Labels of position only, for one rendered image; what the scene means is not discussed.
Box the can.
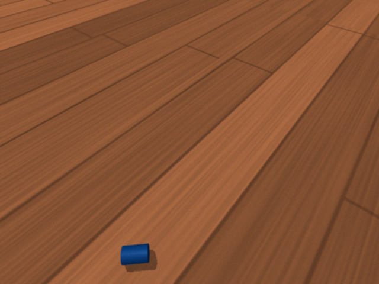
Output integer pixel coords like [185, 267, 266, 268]
[121, 244, 150, 265]

